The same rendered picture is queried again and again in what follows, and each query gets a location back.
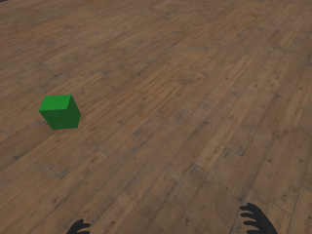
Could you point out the left robot hand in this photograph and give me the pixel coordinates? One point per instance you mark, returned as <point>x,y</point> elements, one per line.
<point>78,225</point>

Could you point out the carton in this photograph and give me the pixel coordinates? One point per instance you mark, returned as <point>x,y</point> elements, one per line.
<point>60,112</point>

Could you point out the right robot hand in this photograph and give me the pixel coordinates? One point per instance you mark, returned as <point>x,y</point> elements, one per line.
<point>262,222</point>

